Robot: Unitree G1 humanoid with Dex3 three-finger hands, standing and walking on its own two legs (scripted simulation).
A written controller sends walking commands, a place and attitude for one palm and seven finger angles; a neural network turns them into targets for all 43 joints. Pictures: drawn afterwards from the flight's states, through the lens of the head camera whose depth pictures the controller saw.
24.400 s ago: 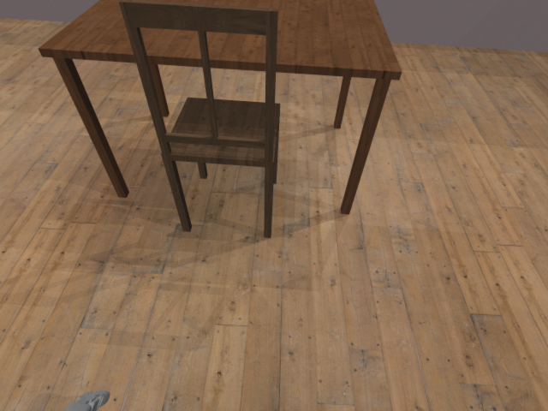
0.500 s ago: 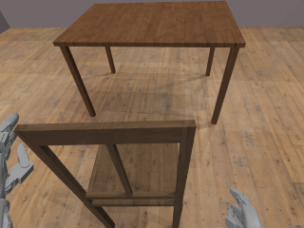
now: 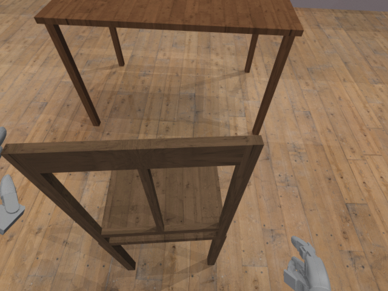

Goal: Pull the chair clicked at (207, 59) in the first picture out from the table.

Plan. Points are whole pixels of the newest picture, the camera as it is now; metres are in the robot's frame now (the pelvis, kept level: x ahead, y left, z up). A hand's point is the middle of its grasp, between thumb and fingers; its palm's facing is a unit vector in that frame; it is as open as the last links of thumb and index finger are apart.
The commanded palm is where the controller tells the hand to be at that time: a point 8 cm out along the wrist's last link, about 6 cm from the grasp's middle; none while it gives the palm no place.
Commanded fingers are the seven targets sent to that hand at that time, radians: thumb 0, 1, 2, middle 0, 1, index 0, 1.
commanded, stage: step back with the hand held close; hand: left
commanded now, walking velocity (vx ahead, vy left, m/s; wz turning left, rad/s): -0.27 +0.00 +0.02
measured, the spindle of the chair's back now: (154, 204) +0.31 +0.11 -0.05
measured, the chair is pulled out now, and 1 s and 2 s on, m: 0.68 0.68 0.68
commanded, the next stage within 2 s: stop stepping back and stand still in 1.16 s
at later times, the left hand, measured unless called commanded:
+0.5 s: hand out of the picture +0.15 +0.25 +0.16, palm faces +0.42 -0.75 -0.51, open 7.4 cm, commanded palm +0.08 +0.29 +0.18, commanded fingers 0.00 0.90 0.90 -0.20 -0.30 -0.20 -0.30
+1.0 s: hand out of the picture +0.08 +0.26 +0.17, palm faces +0.46 -0.73 -0.50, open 7.4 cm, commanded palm +0.01 +0.28 +0.18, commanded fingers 0.00 0.90 0.90 -0.20 -0.30 -0.20 -0.30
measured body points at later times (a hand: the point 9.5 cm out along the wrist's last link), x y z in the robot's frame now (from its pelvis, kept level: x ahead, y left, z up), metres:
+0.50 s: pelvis -0.05 -0.01 -0.01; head -0.03 +0.00 +0.44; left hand +0.12 +0.29 +0.19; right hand +0.11 -0.26 -0.09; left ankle -0.03 +0.10 -0.74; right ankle +0.04 -0.13 -0.73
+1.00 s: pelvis -0.12 -0.02 -0.01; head -0.09 +0.00 +0.44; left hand +0.05 +0.29 +0.20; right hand +0.06 -0.25 -0.09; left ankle -0.09 +0.10 -0.74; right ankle -0.08 -0.15 -0.70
